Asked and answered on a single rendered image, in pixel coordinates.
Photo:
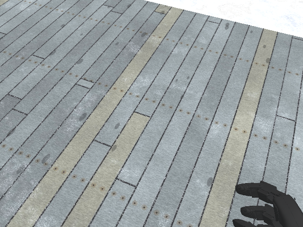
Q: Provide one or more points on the robot right hand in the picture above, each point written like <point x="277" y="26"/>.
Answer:
<point x="284" y="213"/>

